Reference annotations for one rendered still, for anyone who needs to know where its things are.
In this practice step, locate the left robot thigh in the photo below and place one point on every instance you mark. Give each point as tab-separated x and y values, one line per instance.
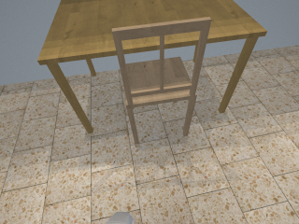
121	217

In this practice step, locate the table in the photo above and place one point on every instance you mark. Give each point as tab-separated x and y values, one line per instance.
82	30

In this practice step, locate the chair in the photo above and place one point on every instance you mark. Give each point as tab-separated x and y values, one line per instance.
164	80

